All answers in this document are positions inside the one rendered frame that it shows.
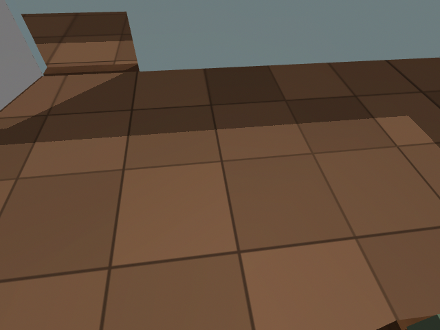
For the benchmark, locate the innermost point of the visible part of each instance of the bed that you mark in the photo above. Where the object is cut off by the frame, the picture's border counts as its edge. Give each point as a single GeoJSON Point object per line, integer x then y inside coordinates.
{"type": "Point", "coordinates": [421, 323]}

